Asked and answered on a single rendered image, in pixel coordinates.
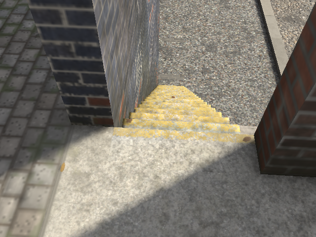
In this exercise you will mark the stairs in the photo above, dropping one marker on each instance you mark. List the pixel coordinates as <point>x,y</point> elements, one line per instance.
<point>171,107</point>

